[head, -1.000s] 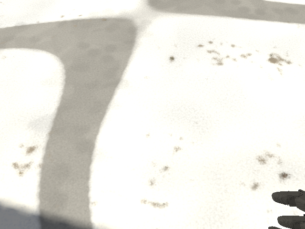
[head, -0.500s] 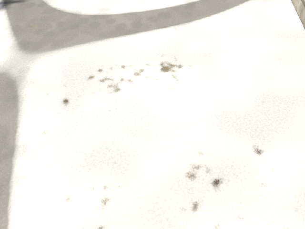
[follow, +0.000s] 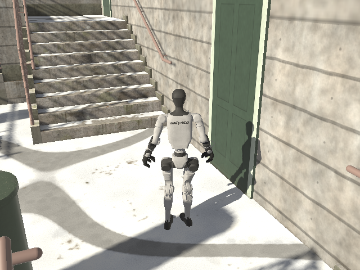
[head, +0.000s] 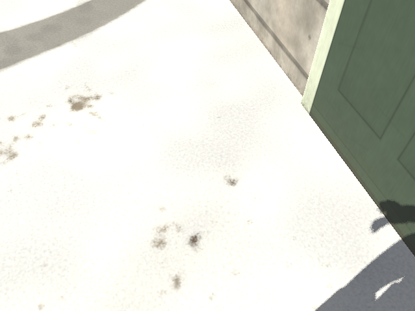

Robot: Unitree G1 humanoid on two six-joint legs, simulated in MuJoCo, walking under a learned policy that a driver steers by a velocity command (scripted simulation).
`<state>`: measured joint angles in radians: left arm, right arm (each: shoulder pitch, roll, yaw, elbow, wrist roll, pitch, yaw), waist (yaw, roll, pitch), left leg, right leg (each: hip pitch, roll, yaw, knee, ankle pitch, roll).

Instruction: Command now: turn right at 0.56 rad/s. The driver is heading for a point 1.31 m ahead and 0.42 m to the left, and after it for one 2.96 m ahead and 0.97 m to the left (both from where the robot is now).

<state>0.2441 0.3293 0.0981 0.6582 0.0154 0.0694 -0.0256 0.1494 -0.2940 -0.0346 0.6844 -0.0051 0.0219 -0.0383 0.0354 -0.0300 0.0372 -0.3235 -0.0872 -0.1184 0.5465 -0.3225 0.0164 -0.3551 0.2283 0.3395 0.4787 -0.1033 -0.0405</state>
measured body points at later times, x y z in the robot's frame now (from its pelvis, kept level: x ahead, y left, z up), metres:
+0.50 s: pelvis +0.00 +0.00 +0.01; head +0.03 -0.01 +0.46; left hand +0.07 +0.30 -0.08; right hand +0.15 -0.27 -0.11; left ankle -0.02 +0.11 -0.67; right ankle -0.02 -0.10 -0.73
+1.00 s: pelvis +0.08 +0.16 -0.02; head +0.09 +0.20 +0.43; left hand -0.15 +0.35 -0.15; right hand +0.44 +0.14 -0.05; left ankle +0.06 +0.24 -0.73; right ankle +0.01 -0.08 -0.67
